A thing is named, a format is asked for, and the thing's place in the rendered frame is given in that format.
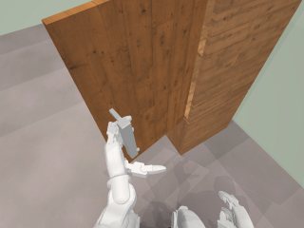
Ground robot left thigh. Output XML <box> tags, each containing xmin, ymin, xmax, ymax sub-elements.
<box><xmin>127</xmin><ymin>212</ymin><xmax>141</xmax><ymax>228</ymax></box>

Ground robot right thigh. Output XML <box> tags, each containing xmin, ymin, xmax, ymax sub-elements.
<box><xmin>171</xmin><ymin>209</ymin><xmax>205</xmax><ymax>228</ymax></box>

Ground robot left hand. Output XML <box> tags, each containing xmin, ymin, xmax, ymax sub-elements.
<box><xmin>104</xmin><ymin>116</ymin><xmax>166</xmax><ymax>179</ymax></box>

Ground robot left forearm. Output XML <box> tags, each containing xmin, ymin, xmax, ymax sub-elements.
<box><xmin>93</xmin><ymin>174</ymin><xmax>137</xmax><ymax>228</ymax></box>

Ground robot thigh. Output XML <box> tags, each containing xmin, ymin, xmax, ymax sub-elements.
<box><xmin>127</xmin><ymin>212</ymin><xmax>141</xmax><ymax>228</ymax></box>
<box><xmin>171</xmin><ymin>209</ymin><xmax>205</xmax><ymax>228</ymax></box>

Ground robot right hand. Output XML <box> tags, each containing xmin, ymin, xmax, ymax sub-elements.
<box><xmin>217</xmin><ymin>191</ymin><xmax>255</xmax><ymax>228</ymax></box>

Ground handle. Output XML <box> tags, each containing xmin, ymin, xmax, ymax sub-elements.
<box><xmin>109</xmin><ymin>108</ymin><xmax>139</xmax><ymax>159</ymax></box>

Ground cupboard door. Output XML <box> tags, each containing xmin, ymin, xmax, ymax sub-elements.
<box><xmin>42</xmin><ymin>0</ymin><xmax>208</xmax><ymax>163</ymax></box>

